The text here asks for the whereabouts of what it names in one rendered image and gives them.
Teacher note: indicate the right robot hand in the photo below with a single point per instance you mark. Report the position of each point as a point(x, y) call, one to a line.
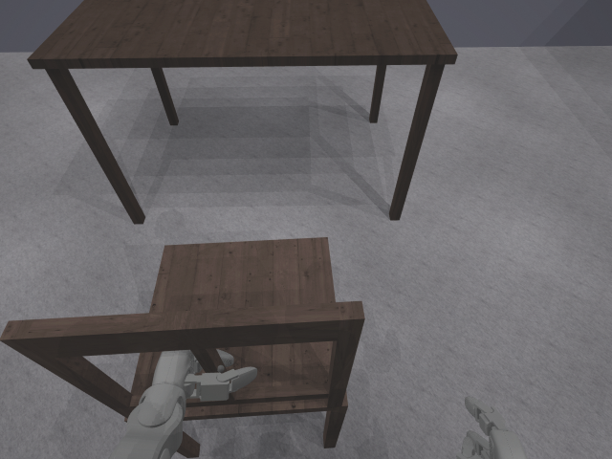
point(502, 444)

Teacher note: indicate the robot left forearm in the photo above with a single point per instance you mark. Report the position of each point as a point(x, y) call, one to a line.
point(155, 426)

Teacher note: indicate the table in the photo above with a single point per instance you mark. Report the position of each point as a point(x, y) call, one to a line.
point(161, 34)

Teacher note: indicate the left robot hand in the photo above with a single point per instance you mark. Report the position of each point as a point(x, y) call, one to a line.
point(173, 367)

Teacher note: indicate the chair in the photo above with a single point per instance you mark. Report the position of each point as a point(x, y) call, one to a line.
point(270, 304)

